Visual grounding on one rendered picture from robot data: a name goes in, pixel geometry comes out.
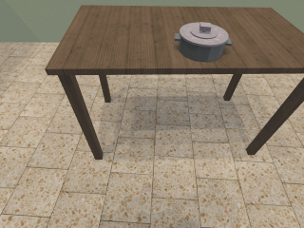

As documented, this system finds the pot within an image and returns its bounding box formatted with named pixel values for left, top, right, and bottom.
left=175, top=33, right=232, bottom=62

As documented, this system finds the knob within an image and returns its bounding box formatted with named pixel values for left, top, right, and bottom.
left=199, top=22, right=211, bottom=32

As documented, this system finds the lid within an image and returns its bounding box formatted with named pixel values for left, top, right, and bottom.
left=180, top=22, right=229, bottom=48

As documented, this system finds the table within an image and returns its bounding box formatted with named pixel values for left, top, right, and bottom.
left=45, top=5, right=304, bottom=160

